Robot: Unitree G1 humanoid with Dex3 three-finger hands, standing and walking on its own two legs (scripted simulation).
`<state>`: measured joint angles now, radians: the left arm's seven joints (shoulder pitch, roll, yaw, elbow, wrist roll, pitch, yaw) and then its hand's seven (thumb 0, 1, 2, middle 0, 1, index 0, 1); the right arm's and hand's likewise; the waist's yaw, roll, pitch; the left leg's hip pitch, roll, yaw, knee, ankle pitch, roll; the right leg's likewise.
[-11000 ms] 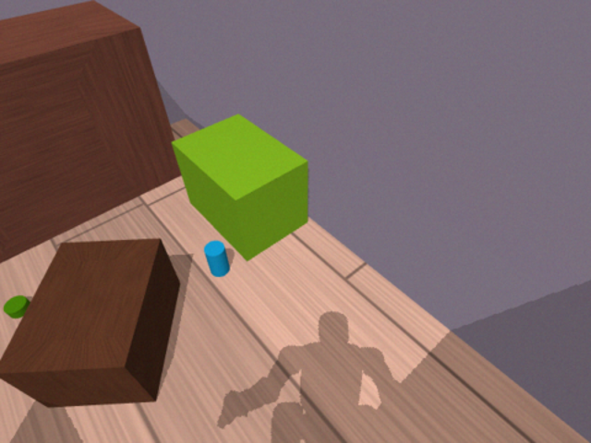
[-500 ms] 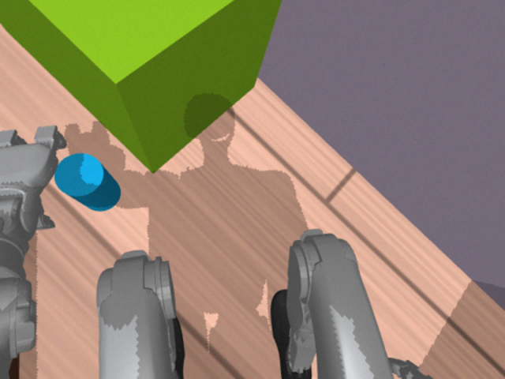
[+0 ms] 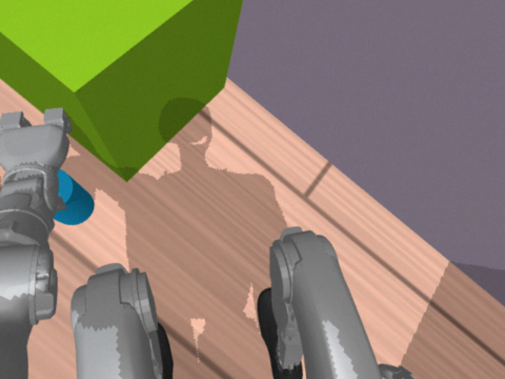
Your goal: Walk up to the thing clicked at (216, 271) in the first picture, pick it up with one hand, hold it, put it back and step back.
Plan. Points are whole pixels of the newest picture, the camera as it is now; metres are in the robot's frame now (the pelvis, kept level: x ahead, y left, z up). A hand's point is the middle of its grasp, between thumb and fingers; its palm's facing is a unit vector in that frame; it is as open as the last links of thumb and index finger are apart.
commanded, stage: approach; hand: left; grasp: from above
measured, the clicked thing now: (61, 198) +0.47 +0.28 -0.28
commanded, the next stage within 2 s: rest palm in 0.28 s
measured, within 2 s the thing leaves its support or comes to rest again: neither
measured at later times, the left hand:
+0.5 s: hand (33, 205) +0.44 +0.29 -0.19, palm faces -0.41 -0.06 -0.91, open 14.1 cm
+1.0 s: hand (50, 197) +0.46 +0.28 -0.23, palm faces -0.44 -0.08 -0.89, open 14.4 cm
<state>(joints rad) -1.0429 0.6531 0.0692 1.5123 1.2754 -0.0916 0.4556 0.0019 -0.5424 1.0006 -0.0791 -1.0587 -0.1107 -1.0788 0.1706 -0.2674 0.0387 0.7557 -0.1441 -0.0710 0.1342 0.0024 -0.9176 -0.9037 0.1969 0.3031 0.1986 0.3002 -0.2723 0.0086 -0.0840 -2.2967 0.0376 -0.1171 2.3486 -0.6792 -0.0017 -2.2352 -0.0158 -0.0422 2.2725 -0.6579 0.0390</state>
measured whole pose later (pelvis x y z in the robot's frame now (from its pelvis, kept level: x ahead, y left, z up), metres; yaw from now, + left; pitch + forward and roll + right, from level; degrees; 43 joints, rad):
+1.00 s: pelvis +0.00 +0.00 -0.04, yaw -2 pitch +33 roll -9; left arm -0.96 0.79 0.14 1.53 1.28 -0.21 0.49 0.00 -0.58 1.02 -0.08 -1.00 -0.07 -1.02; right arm 0.19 -0.28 0.10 0.77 -0.21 -0.12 0.20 0.00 -0.91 -0.90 0.20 0.30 0.20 0.30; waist -0.29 -0.03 0.02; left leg -2.37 0.02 -0.17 2.49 -0.70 -0.01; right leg -2.29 -0.01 -0.07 2.38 -0.67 0.05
